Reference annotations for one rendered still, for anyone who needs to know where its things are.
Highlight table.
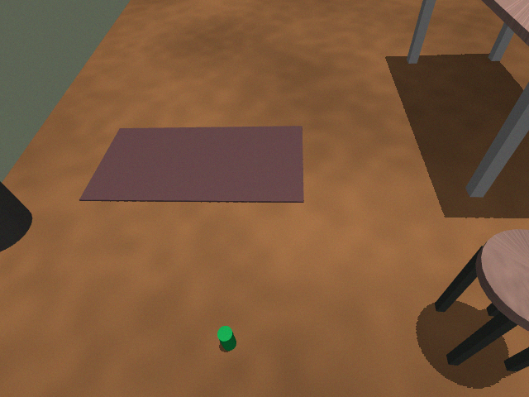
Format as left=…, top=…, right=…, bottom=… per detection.
left=407, top=0, right=529, bottom=197

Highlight stool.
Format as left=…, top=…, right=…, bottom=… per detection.
left=435, top=229, right=529, bottom=371

